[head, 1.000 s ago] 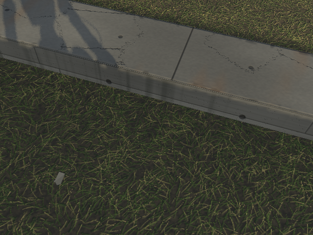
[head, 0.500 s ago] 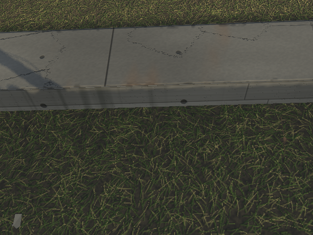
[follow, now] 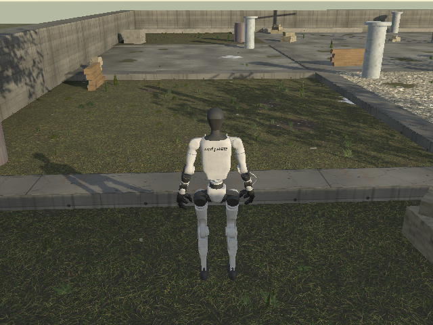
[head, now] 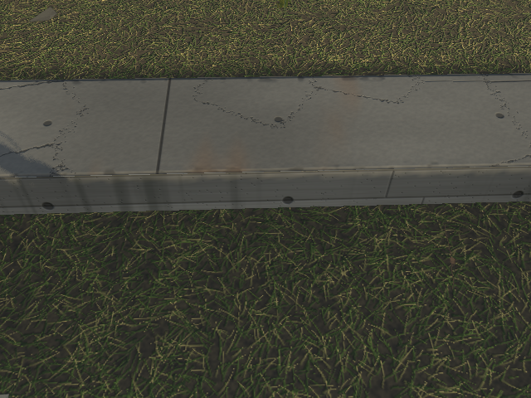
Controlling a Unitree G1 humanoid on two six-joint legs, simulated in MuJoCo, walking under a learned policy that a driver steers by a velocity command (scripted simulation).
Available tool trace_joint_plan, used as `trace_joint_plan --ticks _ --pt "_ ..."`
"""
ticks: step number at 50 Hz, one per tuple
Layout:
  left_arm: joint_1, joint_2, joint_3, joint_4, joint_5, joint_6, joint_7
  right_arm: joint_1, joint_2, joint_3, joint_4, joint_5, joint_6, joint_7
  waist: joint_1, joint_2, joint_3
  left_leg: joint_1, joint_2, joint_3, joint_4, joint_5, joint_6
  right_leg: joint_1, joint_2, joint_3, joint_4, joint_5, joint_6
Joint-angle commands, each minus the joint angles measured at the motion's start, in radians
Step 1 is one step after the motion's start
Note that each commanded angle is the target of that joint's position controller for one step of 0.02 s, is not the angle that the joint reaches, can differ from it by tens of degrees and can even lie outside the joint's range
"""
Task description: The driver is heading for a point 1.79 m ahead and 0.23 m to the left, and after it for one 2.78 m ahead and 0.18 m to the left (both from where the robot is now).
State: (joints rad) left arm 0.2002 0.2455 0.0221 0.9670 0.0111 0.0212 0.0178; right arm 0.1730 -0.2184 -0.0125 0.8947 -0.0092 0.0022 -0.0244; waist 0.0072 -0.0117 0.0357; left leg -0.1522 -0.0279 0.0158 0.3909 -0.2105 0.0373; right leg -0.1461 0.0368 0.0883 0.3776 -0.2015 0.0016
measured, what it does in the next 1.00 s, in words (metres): stands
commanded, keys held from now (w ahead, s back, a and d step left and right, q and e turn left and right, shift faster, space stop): no key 0.74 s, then w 0.26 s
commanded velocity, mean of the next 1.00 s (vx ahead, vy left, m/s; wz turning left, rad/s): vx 0.05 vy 0.00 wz -0.01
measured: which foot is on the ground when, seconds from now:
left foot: down 0.00-1.00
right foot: down 0.00-1.00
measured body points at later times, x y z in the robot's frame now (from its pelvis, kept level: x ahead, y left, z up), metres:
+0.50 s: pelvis +0.00 +0.00 +0.00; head +0.00 +0.00 +0.45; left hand +0.01 +0.24 -0.16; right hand +0.02 -0.25 -0.15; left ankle +0.00 +0.10 -0.74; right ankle +0.00 -0.12 -0.74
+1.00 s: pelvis +0.04 -0.02 +0.00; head +0.04 -0.03 +0.45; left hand +0.05 +0.22 -0.15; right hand -0.01 -0.26 -0.17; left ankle +0.00 +0.09 -0.74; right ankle +0.03 -0.11 -0.73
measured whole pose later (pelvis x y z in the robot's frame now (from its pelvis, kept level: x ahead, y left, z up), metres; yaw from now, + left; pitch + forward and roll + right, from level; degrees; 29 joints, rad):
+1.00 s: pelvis +0.04 -0.02 +0.00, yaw +0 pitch +0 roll +0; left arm 0.30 0.18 0.00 1.10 0.03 -0.04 0.00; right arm 0.39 -0.20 -0.04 1.13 -0.02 0.00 -0.02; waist -0.02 0.03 -0.03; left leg -0.13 -0.02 -0.01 0.43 -0.30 0.05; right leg -0.24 0.02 -0.04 0.59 -0.39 -0.07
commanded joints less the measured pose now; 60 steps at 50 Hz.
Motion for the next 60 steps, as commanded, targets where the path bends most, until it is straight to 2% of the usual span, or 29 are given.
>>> trace_joint_plan --ticks 1,17,37,38,40,42,44,45,47,48,50,51,52,53,54,55,56,57,60 --pt "0.011 0.092 0.015 0.002 0.000 -0.014 0.007 0.022 -0.125 -0.029 -0.008 -0.001 -0.006 -0.001 -0.011 0.004 -0.007 0.017 0.127 -0.131 -0.093 0.047 0.025 -0.033 -0.081 0.076 -0.064 0.104 -0.019" --pt "0.053 0.073 -0.007 0.132 -0.002 -0.021 0.016 0.075 -0.101 -0.010 0.134 0.000 -0.007 -0.004 -0.008 0.014 0.010 -0.003 0.111 -0.124 -0.101 0.025 0.016 -0.032 -0.097 0.076 -0.080 0.076 -0.036" --pt "0.099 0.022 -0.024 0.188 -0.004 -0.022 0.024 0.147 -0.051 0.007 0.212 -0.001 -0.010 -0.013 -0.011 0.011 0.023 -0.008 0.106 -0.120 -0.079 0.067 0.017 -0.042 -0.095 0.060 -0.060 0.098 -0.035" --pt "0.109 0.015 -0.026 0.192 -0.002 -0.022 0.025 0.155 -0.048 0.007 0.216 -0.002 -0.009 -0.012 -0.012 0.015 0.002 0.000 0.100 -0.120 -0.091 -0.018 0.018 -0.036 -0.086 0.055 -0.064 0.027 -0.037" --pt "0.111 0.027 -0.019 0.182 0.003 -0.017 0.023 0.164 -0.084 -0.009 0.214 -0.004 -0.001 -0.011 -0.016 0.047 0.021 -0.025 0.084 -0.139 -0.094 -0.292 0.043 -0.086 -0.036 0.019 -0.001 -0.198 -0.056" --pt "0.084 0.022 -0.015 0.152 0.018 -0.014 0.014 0.203 -0.104 -0.023 0.212 -0.006 0.010 -0.007 -0.039 0.093 0.093 -0.053 0.134 -0.242 -0.143 -0.566 0.101 -0.228 0.003 -0.011 0.102 -0.376 -0.075" --pt "0.051 -0.028 -0.025 0.115 0.031 -0.029 0.002 0.272 -0.121 -0.039 0.231 -0.008 0.010 -0.008 -0.058 0.164 0.124 -0.027 0.270 -0.420 -0.240 -0.663 0.178 -0.309 0.007 -0.100 0.270 -0.267 -0.067" --pt "0.031 -0.021 -0.023 0.098 0.033 -0.041 -0.003 0.274 -0.118 -0.043 0.230 -0.010 0.005 -0.006 -0.058 0.153 0.134 -0.054 0.313 -0.462 -0.273 -0.626 0.202 -0.312 -0.027 -0.108 0.326 -0.221 -0.064" --pt "0.041 -0.007 -0.016 0.081 0.025 -0.062 -0.015 0.232 -0.127 -0.051 0.211 -0.016 -0.009 0.000 -0.030 0.124 0.115 -0.069 0.310 -0.426 -0.269 -0.518 0.198 -0.285 -0.050 -0.106 0.333 -0.247 -0.068" --pt "0.069 -0.014 -0.014 0.082 0.020 -0.070 -0.020 0.200 -0.127 -0.053 0.200 -0.012 -0.014 0.002 -0.006 0.121 0.108 -0.103 0.282 -0.370 -0.250 -0.480 0.181 -0.221 -0.045 -0.120 0.275 -0.237 -0.074" --pt "0.215 -0.039 -0.011 0.130 0.008 -0.081 -0.018 0.119 -0.118 -0.056 0.173 0.002 -0.019 0.007 0.069 0.106 0.103 -0.285 0.189 -0.241 -0.146 -0.452 0.138 0.066 0.006 -0.166 0.080 -0.128 -0.088" --pt "0.294 -0.017 -0.001 0.157 0.011 -0.085 -0.011 0.091 -0.092 -0.051 0.154 -0.002 -0.026 0.009 0.098 0.041 0.106 -0.383 0.135 -0.177 -0.025 -0.419 0.114 0.189 -0.009 -0.110 0.005 -0.153 -0.093" --pt "0.409 0.052 0.016 0.173 0.024 -0.093 0.000 0.067 -0.023 -0.033 0.127 -0.006 -0.038 0.016 0.134 -0.162 0.061 -0.488 0.030 -0.036 0.281 -0.345 0.073 0.295 -0.229 0.211 -0.169 -0.370 -0.121" --pt "0.495 0.148 0.041 0.194 0.013 -0.086 -0.002 0.053 -0.011 -0.029 0.089 -0.014 -0.045 0.024 0.136 -0.287 0.075 -0.644 -0.037 0.043 0.499 -0.363 0.065 0.297 -0.400 0.548 -0.300 -0.598 -0.204" --pt "0.412 0.110 0.036 0.176 0.016 -0.081 -0.001 0.037 -0.072 -0.041 0.085 -0.039 -0.050 0.033 0.081 -0.145 0.147 -0.659 0.037 -0.019 0.636 -0.284 0.074 0.200 -0.409 0.546 -0.290 -0.610 -0.231" --pt "0.323 0.077 0.027 0.138 0.013 -0.089 -0.006 0.035 -0.058 -0.039 0.090 -0.034 -0.058 0.045 0.040 -0.069 0.164 -0.651 0.068 -0.038 0.670 -0.188 0.074 0.147 -0.365 0.452 -0.286 -0.513 -0.216" --pt "0.276 0.059 0.023 0.118 0.010 -0.100 -0.009 0.055 -0.040 -0.035 0.102 -0.025 -0.066 0.053 0.014 -0.047 0.150 -0.621 0.088 -0.040 0.669 -0.114 0.061 0.139 -0.318 0.353 -0.293 -0.364 -0.198" --pt "0.261 0.044 0.018 0.109 0.006 -0.111 -0.007 0.055 -0.047 -0.039 0.106 -0.027 -0.069 0.059 0.000 -0.036 0.128 -0.600 0.100 -0.028 0.657 -0.062 0.047 0.149 -0.288 0.277 -0.296 -0.235 -0.185" --pt "0.331 0.013 0.005 0.136 0.004 -0.127 -0.003 0.026 -0.042 -0.042 0.093 -0.029 -0.056 0.064 -0.001 -0.057 0.080 -0.603 0.091 0.024 0.650 0.004 0.016 0.203 -0.232 0.116 -0.252 0.159 -0.173"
